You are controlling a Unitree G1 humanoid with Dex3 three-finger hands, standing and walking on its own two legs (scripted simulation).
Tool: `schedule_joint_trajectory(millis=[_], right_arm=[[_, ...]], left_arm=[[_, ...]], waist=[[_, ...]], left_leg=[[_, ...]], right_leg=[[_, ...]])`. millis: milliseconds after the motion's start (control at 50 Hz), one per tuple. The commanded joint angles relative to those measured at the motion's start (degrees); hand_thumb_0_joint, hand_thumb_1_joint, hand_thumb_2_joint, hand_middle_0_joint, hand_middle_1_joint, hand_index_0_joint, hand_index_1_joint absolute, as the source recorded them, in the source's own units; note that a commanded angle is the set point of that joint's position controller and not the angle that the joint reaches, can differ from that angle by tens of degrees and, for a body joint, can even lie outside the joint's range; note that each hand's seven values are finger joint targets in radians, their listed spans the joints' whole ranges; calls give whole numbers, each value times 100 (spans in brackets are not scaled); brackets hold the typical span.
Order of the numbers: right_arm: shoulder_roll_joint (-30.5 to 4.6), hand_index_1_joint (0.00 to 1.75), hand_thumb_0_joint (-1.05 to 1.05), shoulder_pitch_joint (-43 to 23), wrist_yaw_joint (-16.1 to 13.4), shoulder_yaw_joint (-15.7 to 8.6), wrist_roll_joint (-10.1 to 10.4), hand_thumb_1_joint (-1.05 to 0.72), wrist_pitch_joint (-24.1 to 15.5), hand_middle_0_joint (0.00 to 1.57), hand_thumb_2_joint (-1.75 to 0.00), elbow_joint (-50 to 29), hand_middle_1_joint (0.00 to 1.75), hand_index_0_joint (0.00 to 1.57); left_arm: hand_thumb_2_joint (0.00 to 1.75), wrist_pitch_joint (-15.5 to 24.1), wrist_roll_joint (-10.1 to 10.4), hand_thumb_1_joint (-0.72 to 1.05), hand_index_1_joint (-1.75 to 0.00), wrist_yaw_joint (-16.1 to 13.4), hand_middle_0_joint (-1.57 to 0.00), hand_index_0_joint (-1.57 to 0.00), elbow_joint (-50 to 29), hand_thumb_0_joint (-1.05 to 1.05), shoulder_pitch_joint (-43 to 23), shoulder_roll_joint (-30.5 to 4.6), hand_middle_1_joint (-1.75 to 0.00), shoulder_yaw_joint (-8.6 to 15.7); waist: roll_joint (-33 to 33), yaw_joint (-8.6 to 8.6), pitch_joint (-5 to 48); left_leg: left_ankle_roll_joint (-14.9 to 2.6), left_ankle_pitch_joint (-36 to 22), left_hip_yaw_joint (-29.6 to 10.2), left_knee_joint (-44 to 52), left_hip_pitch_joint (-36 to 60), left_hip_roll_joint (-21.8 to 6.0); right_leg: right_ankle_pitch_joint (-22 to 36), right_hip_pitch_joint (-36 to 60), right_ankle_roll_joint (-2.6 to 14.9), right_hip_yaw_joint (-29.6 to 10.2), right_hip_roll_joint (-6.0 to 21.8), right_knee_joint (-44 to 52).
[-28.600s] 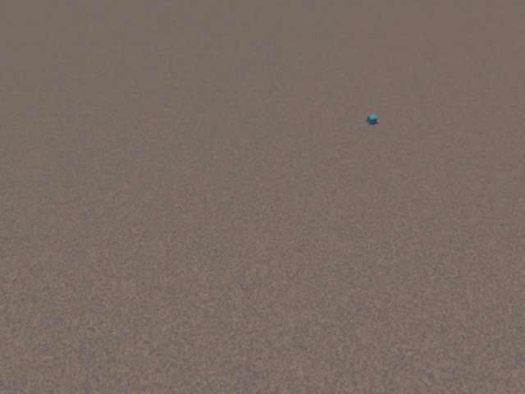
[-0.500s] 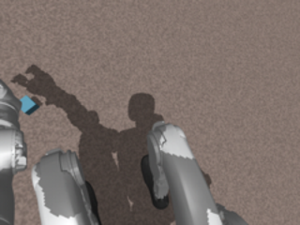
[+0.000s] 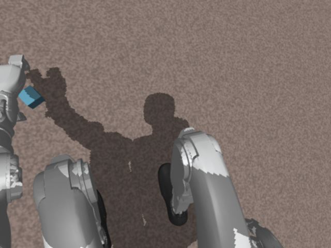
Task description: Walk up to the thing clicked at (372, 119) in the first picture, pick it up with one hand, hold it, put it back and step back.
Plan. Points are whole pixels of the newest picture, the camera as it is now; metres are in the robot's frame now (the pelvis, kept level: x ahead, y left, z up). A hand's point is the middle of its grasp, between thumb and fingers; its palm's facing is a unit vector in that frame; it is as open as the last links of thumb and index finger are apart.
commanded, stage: home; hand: left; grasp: from above
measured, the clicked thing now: (31, 97) +0.51 +0.28 -0.30
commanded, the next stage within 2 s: none
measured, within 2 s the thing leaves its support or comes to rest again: neither
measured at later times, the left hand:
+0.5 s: hand out of the picture +0.44 +0.28 -0.05, palm faces -0.33 -0.44 -0.83, open 9.4 cm
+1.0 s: hand out of the picture +0.29 +0.22 +0.16, palm faces +0.05 -0.93 -0.36, open 7.4 cm
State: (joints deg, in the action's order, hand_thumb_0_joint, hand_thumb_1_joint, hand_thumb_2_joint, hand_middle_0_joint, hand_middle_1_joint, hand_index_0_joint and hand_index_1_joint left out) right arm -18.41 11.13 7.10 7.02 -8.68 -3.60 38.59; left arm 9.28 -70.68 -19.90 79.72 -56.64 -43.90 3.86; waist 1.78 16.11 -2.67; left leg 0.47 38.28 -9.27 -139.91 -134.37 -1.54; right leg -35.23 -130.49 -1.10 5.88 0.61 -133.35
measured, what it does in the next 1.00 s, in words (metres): rises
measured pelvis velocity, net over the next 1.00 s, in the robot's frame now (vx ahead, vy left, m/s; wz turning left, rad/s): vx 0.04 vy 0.00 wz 0.13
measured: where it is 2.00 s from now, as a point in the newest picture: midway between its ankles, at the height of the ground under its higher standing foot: (138, 219)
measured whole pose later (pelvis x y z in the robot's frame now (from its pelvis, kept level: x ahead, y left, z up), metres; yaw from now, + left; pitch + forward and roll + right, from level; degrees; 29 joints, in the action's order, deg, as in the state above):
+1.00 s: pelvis +0.04 +0.00 +0.27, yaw +8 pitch +26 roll -3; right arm -13.0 5.2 -3.6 1.1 2.2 -5.2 32.3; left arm -17.4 -5.2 -4.5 18.1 -1.7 -17.0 1.7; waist -1.6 3.8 11.5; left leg 1.1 35.0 -4.0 -90.2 -81.2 -2.2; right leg -33.9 -79.1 0.0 4.1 1.5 -87.3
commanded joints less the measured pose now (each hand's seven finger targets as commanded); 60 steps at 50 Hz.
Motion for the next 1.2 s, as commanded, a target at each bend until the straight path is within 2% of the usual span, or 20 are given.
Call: schedule_joint_trajectory(millis=[0,100,140,180,220,280,360,420,480,500,560,620,700,740,860,1000,1060,1100,1140,1180], right_arm=[[-1408,30,0,1197,-54,-630,-40,-89,-171,20,-90,-10,30,20],[-1378,30,0,1412,11,-710,2,-89,-245,20,-89,250,30,20],[-1335,30,0,1380,34,-759,43,-89,-259,20,-90,323,30,20],[-1353,30,0,1442,42,-784,135,-89,-189,20,-90,261,30,20],[-1305,30,0,1454,76,-856,207,-89,-118,20,-90,208,30,20],[-1233,30,0,1489,108,-955,325,-89,-6,20,-90,85,30,20],[-1136,30,0,1326,93,-1135,582,-89,197,20,-90,-283,30,20],[-1050,30,0,1050,25,-1205,717,-90,323,20,-90,-489,30,20],[-886,30,0,785,-105,-1279,799,-90,323,20,-90,-679,30,20],[-867,30,0,722,-144,-1285,800,-90,312,20,-90,-687,30,20],[-778,30,0,531,-307,-1322,862,-90,245,20,-90,-877,30,20],[-716,30,0,309,-500,-1281,920,-90,124,20,-90,-918,30,20],[-645,30,0,33,-763,-1195,996,-90,-56,20,-90,-978,30,20],[-605,30,0,-91,-856,-1186,1028,-90,-126,20,-90,-1001,30,20],[-425,30,0,-316,-1065,-1050,1085,-90,-306,20,-90,-1135,30,20],[-225,30,0,-278,-1316,-859,1117,-90,-493,20,-90,-1290,30,20],[-176,30,0,-166,-1460,-803,1114,-90,-576,20,-90,-1335,30,20],[-138,30,0,-75,-1536,-777,1101,-90,-633,20,-90,-1367,30,20],[-130,30,0,41,-1604,-768,1089,-90,-678,20,-90,-1419,30,20],[-116,30,0,126,-1654,-757,1057,-90,-722,20,-90,-1479,30,20]], left_arm=[[91,-162,136,-30,-78,-714,-22,-20,-1390,0,-2357,-1394,-80,267],[84,-541,439,-33,-83,-629,-20,-23,-1142,0,-2490,-1071,-86,48],[94,-663,575,-18,-72,-448,-23,-20,-1035,0,-2325,-810,-70,-84],[96,-782,720,-6,-70,-293,-23,-21,-1294,0,-2092,-956,-68,14],[96,-933,936,4,-65,-98,-23,-21,-1258,0,-1653,-865,-64,94],[99,-1064,1458,24,-62,266,-23,-21,-1561,0,-1300,-576,-60,166],[104,-1218,2119,50,-57,783,-23,-22,-2774,0,-262,-466,-55,394],[105,-1335,2743,72,-50,1119,-23,-22,-3418,0,452,-43,-49,388],[105,-1390,3334,93,-42,1393,-23,-22,-4278,0,1072,486,-41,148],[101,-1438,3530,94,-38,1445,-22,-22,-4316,0,1317,569,-38,180],[91,-1436,4045,90,-30,1535,-20,-20,-5502,0,1538,758,-30,119],[90,-1515,4512,90,-30,1514,-20,-20,-5920,0,1908,994,-30,80],[90,-1720,5028,90,-30,1449,-20,-20,-6259,0,2837,1231,-30,115],[90,-1827,5404,90,-30,1452,-20,-20,-6782,0,2960,1449,-30,45],[90,-2234,6287,90,-30,1452,-20,-20,-7026,0,4151,1785,-30,89],[90,-2652,7018,90,-30,1411,-20,-20,-7642,0,5301,2122,-30,243],[90,-2752,7177,90,-30,1414,-20,-20,-7899,0,5878,2175,-30,367],[90,-2800,7262,90,-30,1441,-20,-20,-8137,0,6110,2353,-30,240],[90,-2859,7336,90,-30,1437,-20,-20,-8332,0,6568,2320,-30,381],[90,-2913,7380,90,-30,1463,-20,-20,-8576,0,6892,2422,-30,276]], waist=[[-2627,133,4893],[-2597,228,4828],[-2596,144,4804],[-2667,-94,5236],[-2365,-223,5241],[-2043,-338,5289],[-1854,-842,5710],[-1210,-807,5115],[-1007,-816,4882],[-717,-807,4645],[-1086,-952,4906],[-892,-914,4509],[-1029,-1063,4251],[-1087,-1033,4252],[-733,-1042,3837],[-614,-1123,3300],[-659,-1181,3144],[-718,-1118,3074],[-690,-1209,3035],[-663,-1199,2914]], left_leg=[[-70,-1021,589,1561,3499,37],[-120,-1052,629,1610,3485,38],[-96,-1087,613,1742,3634,36],[-96,-1381,670,1870,3784,64],[-126,-1514,713,2007,3723,86],[-184,-1749,774,2125,3690,107],[-202,-1673,777,2740,3998,137],[-260,-1098,661,3109,3758,135],[-283,-690,629,3511,3942,101],[-299,-573,610,3602,3918,86],[-235,-447,520,4116,4641,50],[-237,-49,441,4521,4967,29],[-184,193,314,5224,5664,13],[-164,-8,357,5455,6009,34],[-177,-539,506,6056,6703,60],[-172,-928,585,7025,7661,69],[-150,-1347,590,7400,8164,65],[-139,-1754,634,7592,8531,72],[-127,-2197,670,7773,8863,94],[-124,-2424,690,8004,9120,99]], right_leg=[[969,1979,335,456,-200,1137],[1080,2016,332,413,-202,1291],[1057,1927,367,424,-203,1291],[1284,2324,362,373,-201,1385],[1391,2557,345,330,-191,1511],[1631,2995,304,226,-166,1762],[1518,3548,328,91,-150,2150],[1134,3631,283,48,-161,2564],[838,3871,242,-34,-159,3048],[757,3962,228,-53,-156,3207],[653,4216,243,-109,-114,3504],[382,4378,231,-163,-95,3952],[195,4769,228,-211,-81,4431],[289,5034,236,-268,-50,4727],[577,6066,213,-368,-55,5597],[888,7354,187,-457,-73,6716],[1231,7845,180,-422,-82,7060],[1588,8128,180,-397,-105,7275],[1982,8542,168,-379,-117,7491],[2205,8820,151,-327,-130,7722]])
